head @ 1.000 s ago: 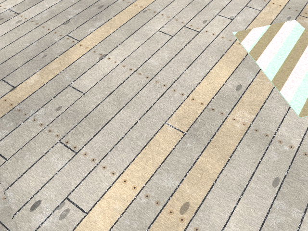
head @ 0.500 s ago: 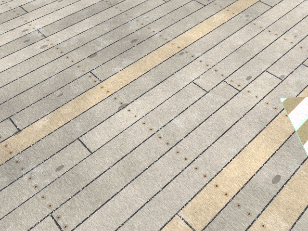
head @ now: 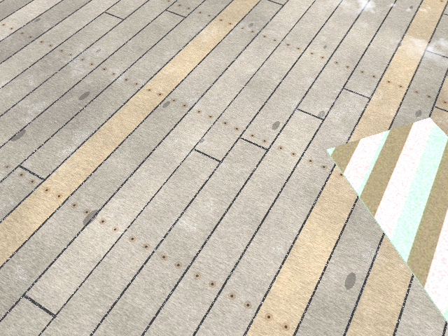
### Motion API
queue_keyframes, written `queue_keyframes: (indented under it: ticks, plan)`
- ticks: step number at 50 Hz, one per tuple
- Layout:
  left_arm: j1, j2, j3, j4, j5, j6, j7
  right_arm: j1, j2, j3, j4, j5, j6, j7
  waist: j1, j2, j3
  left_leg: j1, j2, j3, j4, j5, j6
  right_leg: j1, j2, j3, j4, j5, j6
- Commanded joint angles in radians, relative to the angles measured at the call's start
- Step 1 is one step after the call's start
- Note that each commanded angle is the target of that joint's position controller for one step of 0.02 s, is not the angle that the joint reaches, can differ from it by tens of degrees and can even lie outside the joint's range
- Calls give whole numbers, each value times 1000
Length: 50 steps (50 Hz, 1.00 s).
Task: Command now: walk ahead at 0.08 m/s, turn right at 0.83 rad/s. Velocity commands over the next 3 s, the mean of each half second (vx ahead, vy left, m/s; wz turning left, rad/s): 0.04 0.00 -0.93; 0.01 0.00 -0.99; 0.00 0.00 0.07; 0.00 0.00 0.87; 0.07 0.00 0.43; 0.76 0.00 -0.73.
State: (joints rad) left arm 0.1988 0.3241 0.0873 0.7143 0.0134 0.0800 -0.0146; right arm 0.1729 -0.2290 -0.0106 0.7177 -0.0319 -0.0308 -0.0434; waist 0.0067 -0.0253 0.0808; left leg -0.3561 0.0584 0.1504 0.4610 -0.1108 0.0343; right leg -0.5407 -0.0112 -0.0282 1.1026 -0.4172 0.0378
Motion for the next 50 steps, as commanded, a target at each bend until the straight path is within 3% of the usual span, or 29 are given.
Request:
queue_keyframes:
  ticks: [1,4,6,7,8,9,10,12,14,16,18,22,25,27,28,29,30,31,32,33,34,36,39,41,45,48,49,50]
  plan:
    - [83,11,-4,-70,-5,22,-25,-47,-135,-43,-76,-10,-7,4,40,187,-188,25,250,-97,-158,143,145,181,-49,-2,-158,91,-21]
    - [23,41,2,-108,-10,28,-40,-16,-172,-64,-77,-12,9,15,14,194,-171,19,283,-64,-132,-36,113,248,-30,-60,-288,57,-43]
    - [29,47,7,-117,-11,21,-45,-4,-196,-77,-76,-2,25,23,24,152,-160,2,287,-25,-54,-143,62,328,-9,-87,-428,69,-68]
    - [80,67,15,-96,-6,12,-42,31,-188,-81,-67,-2,37,26,35,72,-155,-44,250,10,54,-251,8,401,7,-50,-523,81,-88]
    - [122,132,28,-88,6,-2,-26,72,-155,-79,-58,1,56,35,48,-173,-77,-168,149,96,309,-405,-70,403,-130,205,-755,97,-132]
    - [100,297,62,-140,13,-11,-10,26,-114,-63,-146,1,72,25,37,-359,-18,-413,-36,7,502,-579,-139,354,-372,653,-854,299,-270]
    - [142,278,73,-129,20,-7,7,-70,-146,-64,-163,-12,81,17,90,-207,-39,-388,-18,-150,632,-525,-121,311,-350,608,-867,250,-326]
    - [-12,202,49,-151,13,-1,20,-15,-149,-68,-132,14,66,20,-10,-150,-26,-318,-3,-198,610,-289,-100,238,-203,416,-841,138,-257]
    - [-78,149,35,-177,2,-5,16,30,-166,-76,-96,-10,55,25,-27,-135,-96,-254,-31,-178,634,-211,-91,259,-129,348,-785,301,-237]
    - [-26,142,35,-166,-4,-12,7,20,-146,-69,-98,-4,56,34,-8,-70,-137,-246,-48,-187,596,-229,-90,313,-125,373,-754,388,-244]
    - [22,157,45,-156,-4,-15,4,-16,-125,-57,-113,6,58,35,21,-68,-140,-262,-63,-200,501,-245,-88,371,-127,428,-739,379,-255]
    - [42,174,55,-156,5,-12,-2,-50,-131,-49,-129,11,52,30,47,-102,-146,-192,-107,-228,339,-276,-67,381,-122,541,-722,352,-263]
    - [8,181,59,-157,5,-14,-12,-17,-144,-49,-123,24,45,23,27,-123,-152,-54,-147,-235,208,-286,-46,332,-93,606,-710,415,-234]
    - [-39,171,56,-161,-5,-18,-14,45,-152,-51,-108,26,38,10,-20,-123,-147,110,-150,-237,19,-220,-33,252,-47,622,-695,353,-176]
    - [-54,146,49,-165,-16,-23,-11,85,-178,-59,-98,21,32,-3,-44,-82,-149,235,-84,-276,-132,-167,-17,166,6,585,-651,229,-123]
    - [23,62,29,-163,-20,-30,-6,72,-262,-74,-113,11,33,-13,0,118,-182,358,172,-488,-236,-275,43,53,112,424,-460,-85,-57]
    - [20,98,38,-170,0,-30,1,-13,-319,-87,-136,-2,40,-4,5,292,-122,266,343,-707,-284,-206,161,-83,227,177,-236,-158,-23]
    - [-5,181,60,-148,29,-26,0,-27,-238,-71,-144,-2,45,1,6,148,-100,210,322,-592,-245,-76,181,-58,117,171,-73,-92,-16]
    - [14,170,62,-128,27,-22,-11,-62,-179,-52,-150,5,46,3,28,115,-98,168,256,-474,-210,23,167,-20,112,158,4,-41,-18]
    - [47,152,58,-112,20,-15,-22,-94,-159,-44,-157,4,47,4,46,111,-98,163,202,-371,-193,90,147,-9,102,140,76,2,-11]
    - [64,142,55,-105,12,-7,-35,-104,-158,-44,-158,6,45,-2,49,147,-100,182,172,-301,-178,128,142,-23,89,119,131,36,-2]
    - [48,127,43,-104,-3,0,-45,-73,-156,-45,-158,2,43,-3,21,162,-94,232,154,-221,-165,167,140,-54,64,76,110,57,21]
    - [-42,98,27,-135,-5,6,-52,22,-181,-61,-133,1,41,0,-38,174,-92,348,204,-190,-146,245,155,-98,22,40,-7,33,43]
    - [-72,81,19,-151,-7,10,-58,50,-197,-72,-121,-1,40,7,-53,187,-106,380,234,-156,-126,306,159,-72,0,21,-90,6,40]
    - [-89,62,10,-172,-20,10,-62,26,-217,-86,-120,1,37,34,-43,219,-130,301,245,-40,-71,338,123,120,0,-57,-290,-15,4]
    - [-86,67,15,-184,-16,9,-54,36,-231,-95,-115,21,40,51,-32,229,-139,276,277,-3,13,315,78,206,18,-95,-435,11,-30]
    - [-49,65,18,-175,-6,4,-47,26,-233,-97,-114,35,45,55,2,200,-146,232,275,29,87,269,43,283,29,-95,-543,79,-47]
    - [27,90,26,-148,11,-9,-34,55,-224,-97,-101,38,48,58,42,100,-167,121,238,63,229,161,-11,431,26,-15,-682,194,-72]
